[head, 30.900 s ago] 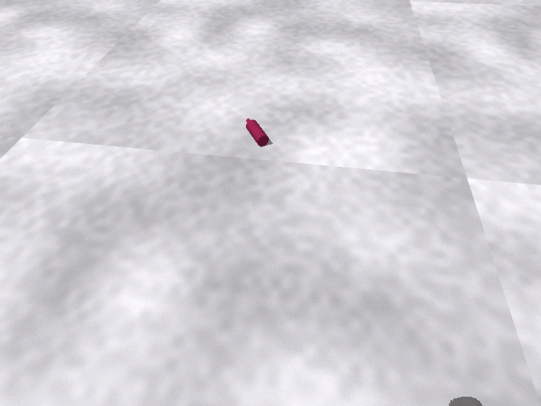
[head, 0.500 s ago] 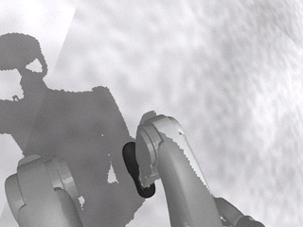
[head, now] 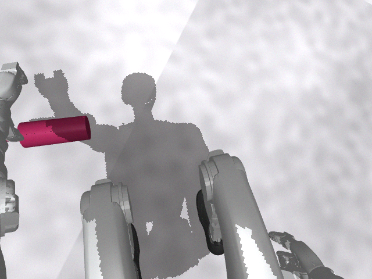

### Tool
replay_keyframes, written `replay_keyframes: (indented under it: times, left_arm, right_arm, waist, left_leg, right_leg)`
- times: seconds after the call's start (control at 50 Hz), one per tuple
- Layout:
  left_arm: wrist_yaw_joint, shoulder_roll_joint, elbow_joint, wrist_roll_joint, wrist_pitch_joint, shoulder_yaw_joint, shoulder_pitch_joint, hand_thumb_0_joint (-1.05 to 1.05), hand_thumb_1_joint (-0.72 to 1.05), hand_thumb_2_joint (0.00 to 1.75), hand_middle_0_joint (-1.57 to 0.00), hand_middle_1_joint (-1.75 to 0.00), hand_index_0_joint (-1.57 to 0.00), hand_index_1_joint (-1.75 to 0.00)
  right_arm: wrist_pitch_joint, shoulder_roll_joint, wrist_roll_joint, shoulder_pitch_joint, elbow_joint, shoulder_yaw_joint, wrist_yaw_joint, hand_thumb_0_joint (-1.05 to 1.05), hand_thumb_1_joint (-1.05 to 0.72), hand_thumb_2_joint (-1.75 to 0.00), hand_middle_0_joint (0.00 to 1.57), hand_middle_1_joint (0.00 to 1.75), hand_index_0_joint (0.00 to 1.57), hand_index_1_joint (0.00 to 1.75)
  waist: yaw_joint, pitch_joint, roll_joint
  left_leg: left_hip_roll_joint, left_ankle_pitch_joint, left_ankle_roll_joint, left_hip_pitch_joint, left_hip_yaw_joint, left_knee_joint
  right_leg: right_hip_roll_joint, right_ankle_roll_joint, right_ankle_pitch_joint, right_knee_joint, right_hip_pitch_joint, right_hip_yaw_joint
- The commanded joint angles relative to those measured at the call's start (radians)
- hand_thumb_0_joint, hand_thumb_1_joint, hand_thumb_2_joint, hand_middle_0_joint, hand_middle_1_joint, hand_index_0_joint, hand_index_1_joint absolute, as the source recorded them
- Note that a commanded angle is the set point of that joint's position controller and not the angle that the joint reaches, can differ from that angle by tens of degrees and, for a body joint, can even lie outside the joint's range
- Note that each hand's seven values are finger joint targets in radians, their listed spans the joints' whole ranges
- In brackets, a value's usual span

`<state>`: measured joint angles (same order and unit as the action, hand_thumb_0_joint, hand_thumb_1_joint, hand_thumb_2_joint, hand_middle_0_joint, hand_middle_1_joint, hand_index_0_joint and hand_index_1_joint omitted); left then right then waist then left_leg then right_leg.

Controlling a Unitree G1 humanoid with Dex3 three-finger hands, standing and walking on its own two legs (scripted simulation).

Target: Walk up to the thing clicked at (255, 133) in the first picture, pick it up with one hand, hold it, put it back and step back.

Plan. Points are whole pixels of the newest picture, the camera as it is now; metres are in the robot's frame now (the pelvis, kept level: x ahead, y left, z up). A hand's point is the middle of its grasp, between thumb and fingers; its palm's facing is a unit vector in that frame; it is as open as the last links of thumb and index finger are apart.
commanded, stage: withdraw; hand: left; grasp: from above
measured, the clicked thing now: (47, 132) +0.50 +0.30 -0.33
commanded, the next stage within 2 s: home in 0.28 s
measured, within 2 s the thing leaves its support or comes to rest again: neither
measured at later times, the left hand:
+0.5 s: hand (31, 120) +0.50 +0.28 -0.19, palm faces -0.34 -0.04 -0.94, open 13.5 cm
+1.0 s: hand out of the picture +0.35 +0.26 +0.00, palm faces -0.28 -0.67 -0.69, open 8.6 cm
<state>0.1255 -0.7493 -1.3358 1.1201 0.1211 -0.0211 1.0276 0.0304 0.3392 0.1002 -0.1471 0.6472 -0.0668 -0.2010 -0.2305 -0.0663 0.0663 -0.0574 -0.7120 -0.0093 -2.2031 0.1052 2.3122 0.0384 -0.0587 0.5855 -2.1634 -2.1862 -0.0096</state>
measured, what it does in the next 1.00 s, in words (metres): rises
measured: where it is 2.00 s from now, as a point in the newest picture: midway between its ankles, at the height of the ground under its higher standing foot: (173, 251)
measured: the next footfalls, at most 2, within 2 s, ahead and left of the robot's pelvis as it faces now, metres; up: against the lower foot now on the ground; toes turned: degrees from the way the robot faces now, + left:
none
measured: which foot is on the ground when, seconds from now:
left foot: down 0.00-1.00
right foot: down 0.00-1.00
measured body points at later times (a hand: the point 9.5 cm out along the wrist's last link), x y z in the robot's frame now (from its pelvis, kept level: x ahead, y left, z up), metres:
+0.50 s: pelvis +0.00 +0.00 -0.04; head +0.25 +0.07 +0.33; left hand +0.51 +0.28 -0.14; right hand +0.02 -0.28 -0.13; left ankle +0.07 +0.11 -0.33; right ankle +0.13 -0.16 -0.33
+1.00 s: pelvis +0.01 +0.00 +0.11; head +0.19 +0.05 +0.51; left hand +0.36 +0.30 +0.04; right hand +0.17 -0.27 +0.00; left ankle +0.07 +0.11 -0.33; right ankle +0.12 -0.16 -0.33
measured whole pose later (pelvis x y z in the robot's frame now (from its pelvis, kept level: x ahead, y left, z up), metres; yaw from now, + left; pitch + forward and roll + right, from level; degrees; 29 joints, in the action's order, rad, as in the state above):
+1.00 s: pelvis +0.01 +0.00 +0.11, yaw +2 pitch +34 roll -6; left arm -0.02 -0.50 -0.47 0.49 0.01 0.08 0.29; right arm 0.00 0.32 0.00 -0.14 0.59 0.03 -0.07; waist -0.07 -0.19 0.03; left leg -0.04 -0.69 0.00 -1.88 0.09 1.98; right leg 0.05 -0.06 0.58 -1.86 -1.87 0.00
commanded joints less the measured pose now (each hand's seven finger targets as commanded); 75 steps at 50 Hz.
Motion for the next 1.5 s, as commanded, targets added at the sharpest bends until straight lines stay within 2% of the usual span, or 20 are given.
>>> replay_keyframes:
  times: [0.0,0.06,0.1,0.16,0.22,0.3,0.36,0.4,0.48,0.58,0.62,0.68,0.78,0.84,0.88,1.0,1.06,1.16,1.38,1.48]
  left_arm:
    - [-0.04,-0.237,0.09,0.006,0.086,0.048,0.252,0.0,-0.5,1.02,-0.16,-1.01,-0.13,-1.04]
    - [-0.011,-0.292,0.094,0.037,0.171,0.078,0.272,0.0,-0.48,1.01,-0.18,-0.98,-0.15,-1.02]
    - [0.041,-0.317,0.097,0.074,0.221,0.091,0.306,0.0,-0.46,0.99,-0.19,-0.96,-0.16,-0.99]
    - [0.15,-0.287,0.057,0.129,0.254,0.076,0.353,0.0,-0.48,0.99,-0.16,-0.98,-0.14,-1.0]
    - [0.246,-0.279,0.006,0.169,0.253,0.075,0.406,0.0,-0.51,1.01,-0.13,-0.99,-0.12,-1.01]
    - [0.356,-0.339,-0.012,0.22,0.218,0.134,0.405,0.0,-0.47,0.97,-0.16,-0.96,-0.15,-0.97]
    - [0.401,-0.398,0.058,0.234,0.174,0.179,0.449,0.0,-0.44,0.94,-0.18,-0.93,-0.18,-0.94]
    - [0.412,-0.412,0.074,0.218,0.138,0.209,0.446,0.0,-0.42,0.93,-0.23,-0.77,-0.2,-0.8]
    - [0.368,-0.382,0.046,0.148,0.071,0.214,0.356,0.0,-0.39,0.91,-0.22,-0.74,-0.2,-0.76]
    - [0.206,-0.309,0.155,-0.006,0.008,0.2,0.154,0.0,-0.12,0.93,-0.22,-0.67,-0.2,-0.69]
    - [0.114,-0.219,0.23,-0.09,-0.014,0.17,0.058,0.0,0.04,0.93,-0.22,-0.61,-0.2,-0.62]
    - [-0.012,-0.151,0.45,-0.254,-0.044,0.177,-0.111,0.0,0.25,0.89,-0.21,-0.51,-0.2,-0.52]
    - [-0.148,-0.091,0.837,-0.5,-0.064,0.186,-0.326,0.0,0.54,0.81,-0.19,-0.34,-0.18,-0.35]
    - [-0.152,-0.054,1.037,-0.589,-0.06,0.201,-0.391,0.0,0.78,0.84,-0.19,-0.29,-0.19,-0.28]
    - [-0.132,-0.02,1.062,-0.63,-0.069,0.21,-0.453,0.0,0.9,0.9,-0.2,-0.3,-0.2,-0.3]
    - [-0.073,0.1,1.126,-0.719,-0.154,0.177,-0.599,0.0,0.9,0.9,-0.2,-0.3,-0.2,-0.3]
    - [-0.078,0.173,1.219,-0.811,-0.219,0.129,-0.689,0.0,0.9,0.9,-0.2,-0.3,-0.2,-0.3]
    - [-0.065,0.214,1.294,-0.959,-0.317,0.132,-0.843,0.0,0.9,0.9,-0.2,-0.3,-0.2,-0.3]
    - [-0.033,0.349,1.431,-1.142,-0.458,0.155,-1.165,0.0,0.9,0.9,-0.2,-0.3,-0.2,-0.3]
    - [-0.04,0.391,1.493,-1.188,-0.505,0.158,-1.304,0.0,0.9,0.9,-0.2,-0.3,-0.2,-0.3]
  right_arm:
    - [-0.035,0.24,-0.003,-0.228,-0.018,0.069,0.075,0.0,-0.91,-0.91,0.2,0.3,0.2,0.3]
    - [-0.042,0.224,0.007,-0.206,-0.024,0.042,0.097,0.0,-0.91,-0.91,0.2,0.3,0.2,0.3]
    - [-0.045,0.218,0.012,-0.203,-0.032,0.025,0.101,0.0,-0.91,-0.91,0.2,0.3,0.2,0.3]
    - [-0.046,0.222,0.028,-0.192,-0.024,0.017,0.099,0.0,-0.91,-0.91,0.2,0.3,0.2,0.3]
    - [-0.035,0.221,0.042,-0.204,-0.006,0.017,0.093,0.0,-0.91,-0.9,0.2,0.3,0.2,0.3]
    - [-0.012,0.237,0.059,-0.235,0.028,0.041,0.088,0.0,-0.91,-0.9,0.2,0.3,0.2,0.3]
    - [0.006,0.237,0.061,-0.243,0.037,0.055,0.081,0.0,-0.91,-0.9,0.2,0.3,0.2,0.3]
    - [0.019,0.244,0.058,-0.251,0.038,0.07,0.074,0.0,-0.89,-0.89,0.2,0.3,0.2,0.3]
    - [0.035,0.238,0.041,-0.269,0.042,0.081,0.065,0.0,-0.89,-0.89,0.2,0.3,0.2,0.3]
    - [0.025,0.231,0.002,-0.298,0.038,0.121,0.052,0.0,-0.89,-0.9,0.2,0.3,0.2,0.3]
    - [0.012,0.232,-0.019,-0.316,0.027,0.133,0.05,0.0,-0.89,-0.9,0.2,0.3,0.2,0.3]
    - [-0.012,0.248,-0.045,-0.295,-0.011,0.147,0.063,0.0,-0.89,-0.9,0.2,0.3,0.2,0.3]
    - [-0.022,0.21,-0.078,-0.216,-0.085,0.146,0.103,0.0,-0.9,-0.9,0.2,0.3,0.2,0.3]
    - [-0.017,0.169,-0.095,-0.168,-0.114,0.158,0.124,0.0,-0.9,-0.9,0.2,0.3,0.2,0.3]
    - [-0.012,0.149,-0.101,-0.132,-0.127,0.159,0.137,0.0,-0.9,-0.9,0.2,0.3,0.2,0.3]
    - [0.016,0.125,-0.122,-0.053,-0.151,0.158,0.17,0.0,-0.9,-0.9,0.2,0.3,0.2,0.3]
    - [0.039,0.117,-0.131,-0.021,-0.176,0.155,0.194,0.0,-0.9,-0.9,0.2,0.3,0.2,0.3]
    - [0.067,0.076,-0.14,0.023,-0.212,0.125,0.234,0.0,-0.9,-0.9,0.2,0.3,0.2,0.3]
    - [0.135,0.008,-0.153,-0.031,-0.245,0.077,0.325,0.0,-0.9,-0.9,0.2,0.3,0.2,0.3]
    - [0.167,-0.001,-0.148,-0.071,-0.259,0.071,0.368,0.0,-0.9,-0.9,0.2,0.3,0.2,0.3]
  waist:
    - [-0.073,-0.481,-0.005]
    - [-0.056,-0.538,0.006]
    - [-0.046,-0.599,0.074]
    - [-0.057,-0.606,0.186]
    - [-0.076,-0.597,0.261]
    - [-0.069,-0.668,0.328]
    - [-0.061,-0.755,0.389]
    - [-0.057,-0.782,0.386]
    - [-0.036,-0.783,0.366]
    - [0.035,-0.857,0.336]
    - [0.029,-0.837,0.287]
    - [0.058,-0.782,0.253]
    - [0.088,-0.744,0.103]
    - [0.118,-0.784,0.127]
    - [0.127,-0.738,0.122]
    - [0.145,-0.614,0.151]
    - [0.134,-0.619,0.121]
    - [0.132,-0.536,0.046]
    - [0.152,-0.434,0.0]
    - [0.154,-0.366,-0.028]
  left_leg:
    - [-0.015,0.101,-0.032,0.231,-0.078,-0.254]
    - [-0.015,0.111,-0.032,0.23,-0.094,-0.223]
    - [-0.012,0.129,-0.025,0.26,-0.091,-0.219]
    - [-0.007,0.117,-0.012,0.343,-0.083,-0.226]
    - [-0.005,0.102,-0.006,0.385,-0.071,-0.24]
    - [-0.004,0.155,-0.001,0.438,-0.08,-0.22]
    - [-0.001,0.203,0.002,0.477,-0.082,-0.217]
    - [0.0,0.207,0.0,0.487,-0.073,-0.224]
    - [0.0,0.188,-0.006,0.48,-0.076,-0.255]
    - [-0.001,0.245,-0.004,0.523,-0.069,-0.323]
    - [0.005,0.306,0.002,0.575,-0.049,-0.354]
    - [0.008,0.383,0.024,0.668,0.017,-0.419]
    - [0.013,0.272,-0.005,0.634,0.004,-0.512]
    - [0.024,0.236,-0.004,0.718,0.004,-0.578]
    - [0.031,0.186,-0.006,0.738,0.005,-0.625]
    - [0.048,0.031,-0.004,0.858,0.022,-0.812]
    - [0.047,0.034,-0.004,0.94,0.017,-0.874]
    - [0.043,0.033,-0.012,0.993,-0.012,-0.955]
    - [0.045,0.245,-0.006,1.25,-0.029,-1.174]
    - [0.043,0.348,-0.004,1.37,-0.044,-1.266]
  right_leg:
    - [-0.031,0.101,-0.019,0.243,0.419,0.103]
    - [-0.033,0.094,-0.025,0.229,0.444,0.101]
    - [-0.034,0.091,-0.043,0.197,0.422,0.105]
    - [-0.043,0.096,-0.039,0.161,0.326,0.126]
    - [-0.046,0.097,-0.045,0.134,0.266,0.148]
    - [-0.041,0.096,-0.098,0.097,0.248,0.156]
    - [-0.041,0.101,-0.142,0.067,0.247,0.153]
    - [-0.029,0.1,-0.146,0.059,0.233,0.152]
    - [-0.025,0.098,-0.133,0.092,0.262,0.142]
    - [-0.022,0.096,-0.174,0.135,0.376,0.132]
    - [-0.024,0.095,-0.203,0.162,0.393,0.134]
    - [-0.021,0.104,-0.217,0.21,0.384,0.133]
    - [-0.026,0.101,-0.189,0.328,0.533,0.103]
    - [-0.02,0.097,-0.163,0.385,0.601,0.086]
    - [-0.018,0.094,-0.129,0.425,0.613,0.079]
    - [-0.018,0.084,-0.047,0.56,0.684,0.075]
    - [-0.019,0.078,-0.049,0.645,0.775,0.071]
    - [-0.023,0.072,-0.016,0.801,0.945,0.046]
    - [-0.033,0.069,-0.179,1.077,1.306,0.03]
    - [-0.04,0.062,-0.264,1.202,1.45,0.038]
